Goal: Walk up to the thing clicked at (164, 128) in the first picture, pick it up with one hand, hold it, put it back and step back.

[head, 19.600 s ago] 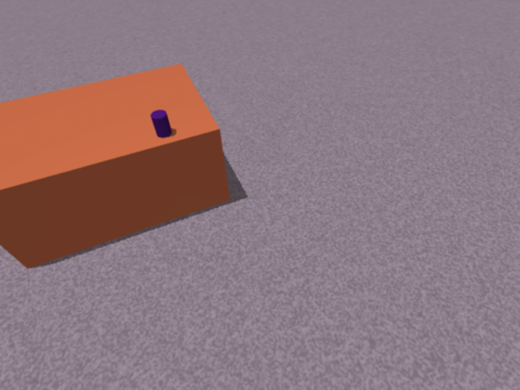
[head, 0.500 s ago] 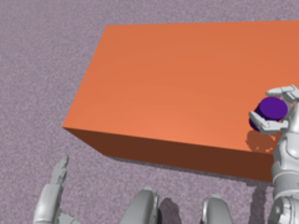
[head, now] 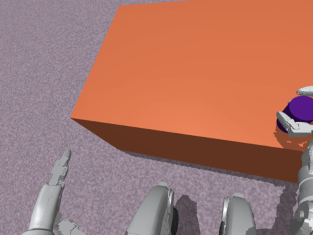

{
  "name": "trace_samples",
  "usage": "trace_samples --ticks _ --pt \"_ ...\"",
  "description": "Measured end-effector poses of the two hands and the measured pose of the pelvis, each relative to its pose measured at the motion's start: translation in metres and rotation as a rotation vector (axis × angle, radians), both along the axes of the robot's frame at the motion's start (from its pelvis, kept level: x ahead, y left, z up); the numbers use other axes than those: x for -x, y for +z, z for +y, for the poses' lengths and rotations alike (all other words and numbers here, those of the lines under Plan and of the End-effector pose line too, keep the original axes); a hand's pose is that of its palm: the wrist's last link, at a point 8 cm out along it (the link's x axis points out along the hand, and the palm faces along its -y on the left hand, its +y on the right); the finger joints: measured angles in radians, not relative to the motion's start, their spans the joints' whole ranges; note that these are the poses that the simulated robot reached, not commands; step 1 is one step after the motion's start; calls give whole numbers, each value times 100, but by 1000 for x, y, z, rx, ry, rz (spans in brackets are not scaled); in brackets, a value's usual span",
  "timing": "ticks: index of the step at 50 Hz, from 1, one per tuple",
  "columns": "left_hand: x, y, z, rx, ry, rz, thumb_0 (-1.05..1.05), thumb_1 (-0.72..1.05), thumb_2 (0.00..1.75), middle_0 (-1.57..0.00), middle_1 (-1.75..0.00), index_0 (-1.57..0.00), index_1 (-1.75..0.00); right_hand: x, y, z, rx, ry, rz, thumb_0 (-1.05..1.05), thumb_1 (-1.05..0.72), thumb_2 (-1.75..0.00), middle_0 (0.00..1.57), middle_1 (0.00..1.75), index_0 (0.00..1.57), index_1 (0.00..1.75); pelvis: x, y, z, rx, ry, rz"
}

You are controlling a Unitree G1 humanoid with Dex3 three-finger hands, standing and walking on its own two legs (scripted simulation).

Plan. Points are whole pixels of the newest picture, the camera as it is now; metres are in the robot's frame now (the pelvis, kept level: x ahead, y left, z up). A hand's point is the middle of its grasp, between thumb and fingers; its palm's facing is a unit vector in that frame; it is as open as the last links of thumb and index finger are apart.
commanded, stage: lower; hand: right
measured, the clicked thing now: (296, 116) +0.45 -0.24 -0.06
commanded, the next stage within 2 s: loosen in 0.76 s
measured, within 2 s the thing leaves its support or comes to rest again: rests again in 0.56 s
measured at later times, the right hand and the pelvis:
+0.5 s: hand (296, 117) +0.45 -0.24 -0.07, palm faces +0.30 +0.96 +0.00, open 9.1 cm; pelvis -0.01 +0.00 -0.02, yaw +0 degrees
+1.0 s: hand (294, 120) +0.45 -0.24 -0.08, palm faces +0.29 +0.96 +0.01, open 9.0 cm; pelvis -0.02 +0.00 -0.04, yaw +1 degrees
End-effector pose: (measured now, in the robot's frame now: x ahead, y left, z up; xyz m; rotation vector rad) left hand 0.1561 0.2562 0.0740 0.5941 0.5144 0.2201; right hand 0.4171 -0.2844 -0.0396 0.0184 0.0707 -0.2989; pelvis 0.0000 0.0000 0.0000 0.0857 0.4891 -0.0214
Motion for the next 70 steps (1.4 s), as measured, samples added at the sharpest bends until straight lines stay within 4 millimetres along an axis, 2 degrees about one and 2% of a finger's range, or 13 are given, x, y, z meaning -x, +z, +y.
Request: trace_samples --ticks 36,47,52,59,65,70 --pt "7 12 0 -104 -45 -82 -1 -54 7 -6 -5 -6 -5 2 -43 -1 -2 3 11 -2 38 -112 76 116 82 119 11 -29 1 -10 6 23" --pt "10 13 0 -116 -71 -112 -1 -54 6 -7 -5 -6 -5 4 -44 -1 -2 1 -19 -2 38 -111 77 114 84 117 17 -37 2 -9 6 22" --pt "13 14 1 -121 -66 -120 -1 -52 5 -7 -5 -7 -5 4 -45 -2 2 5 -18 -1 32 -99 81 106 87 107 19 -39 2 -9 8 23" --pt "14 13 1 -128 -55 -107 -1 -51 5 -7 -6 -8 -5 4 -53 -4 3 6 7 -1 30 -67 86 83 89 84 18 -40 1 -10 11 31" --pt "11 14 -1 -138 -61 -99 -1 -53 6 -7 -6 -7 -5 5 -56 -4 -4 6 6 -1 40 -42 74 62 76 62 16 -40 0 -12 9 33" --pt "7 15 -1 -141 -64 -102 -1 -53 6 -7 -6 -7 -6 3 -55 -3 -2 10 4 -1 46 -32 58 48 60 48 13 -39 0 -13 8 34"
